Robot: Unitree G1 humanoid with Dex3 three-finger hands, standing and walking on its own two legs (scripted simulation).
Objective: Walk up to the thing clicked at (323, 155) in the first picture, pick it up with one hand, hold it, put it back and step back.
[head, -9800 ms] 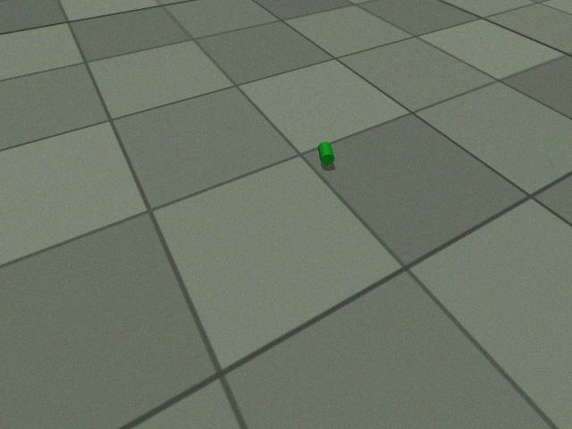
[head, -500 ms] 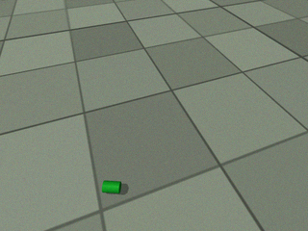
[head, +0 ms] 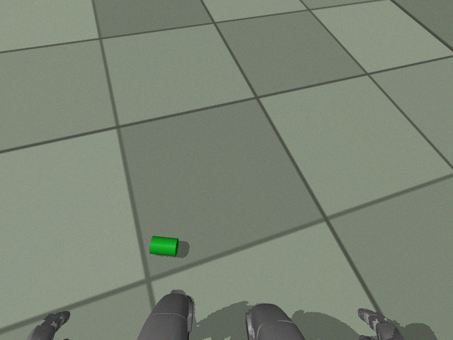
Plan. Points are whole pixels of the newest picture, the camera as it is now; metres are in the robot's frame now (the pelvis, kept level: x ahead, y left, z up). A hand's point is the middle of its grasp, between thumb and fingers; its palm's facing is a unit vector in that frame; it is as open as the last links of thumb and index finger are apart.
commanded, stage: walk up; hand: left
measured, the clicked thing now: (164, 246) +0.45 +0.23 -0.71
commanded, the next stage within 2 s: none
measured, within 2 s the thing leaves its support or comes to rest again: neither
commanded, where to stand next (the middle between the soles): +0.07 -0.01 m, yaw +0 degrees
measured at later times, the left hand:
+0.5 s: hand out of the picture -0.04 +0.26 -0.11, palm faces -0.01 -0.92 -0.40, open 7.4 cm
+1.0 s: hand (88, 335) +0.12 +0.25 -0.13, palm faces -0.01 -0.92 -0.39, open 7.4 cm
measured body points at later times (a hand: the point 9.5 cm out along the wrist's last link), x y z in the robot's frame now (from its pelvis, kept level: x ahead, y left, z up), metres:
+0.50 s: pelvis -0.03 -0.02 +0.02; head -0.01 -0.04 +0.47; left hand -0.04 +0.30 -0.08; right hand +0.00 -0.36 -0.10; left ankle -0.02 +0.10 -0.67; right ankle -0.07 -0.13 -0.71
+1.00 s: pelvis +0.02 -0.03 +0.01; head +0.06 -0.03 +0.46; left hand +0.12 +0.29 -0.11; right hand +0.11 -0.35 -0.10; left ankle +0.04 +0.11 -0.71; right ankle +0.12 -0.17 -0.70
